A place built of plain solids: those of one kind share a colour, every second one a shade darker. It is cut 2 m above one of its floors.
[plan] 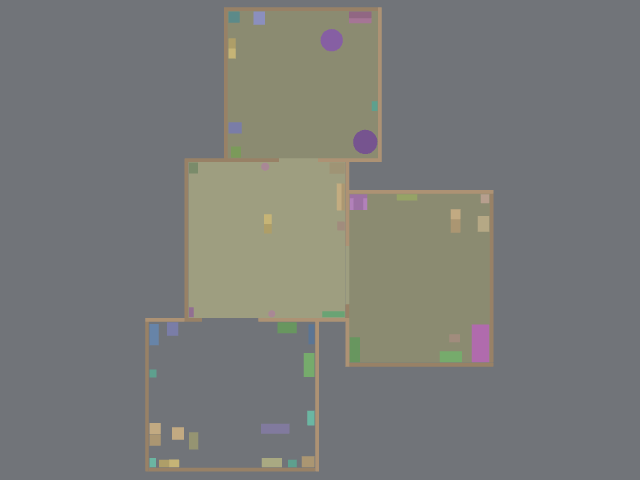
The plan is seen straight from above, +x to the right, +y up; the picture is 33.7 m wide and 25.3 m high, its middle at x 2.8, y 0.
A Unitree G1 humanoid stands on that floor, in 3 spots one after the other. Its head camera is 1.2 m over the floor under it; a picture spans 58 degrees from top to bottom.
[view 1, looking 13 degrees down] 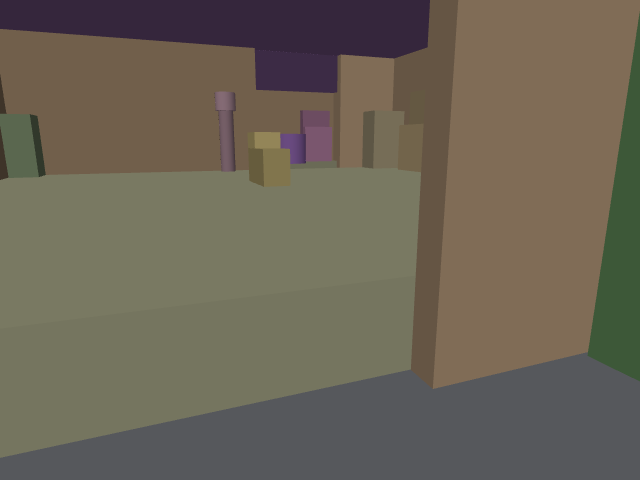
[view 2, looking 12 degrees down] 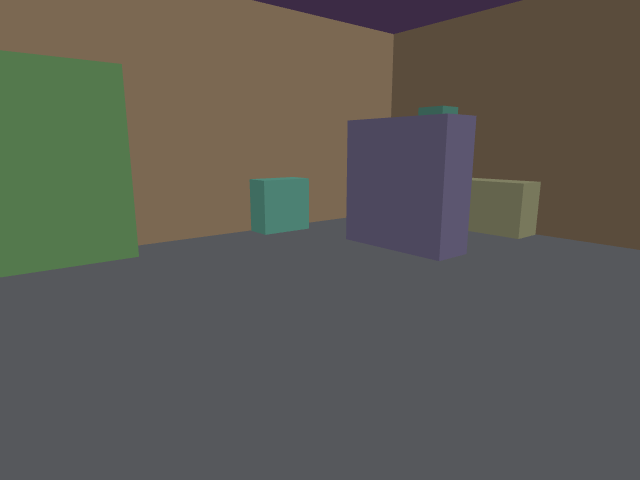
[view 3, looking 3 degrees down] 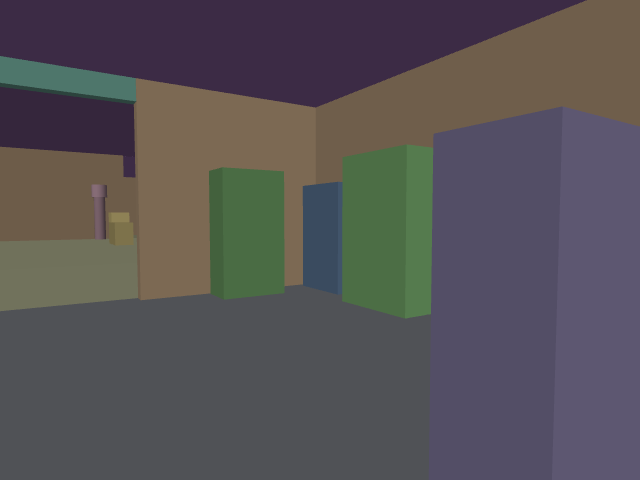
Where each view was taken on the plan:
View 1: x -1.67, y -5.90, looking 69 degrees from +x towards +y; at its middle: floor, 2.99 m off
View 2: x -3.02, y -5.83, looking -39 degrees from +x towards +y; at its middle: ground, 5.77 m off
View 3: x -1.67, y -10.94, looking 57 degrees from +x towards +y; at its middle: metal_shelving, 7.11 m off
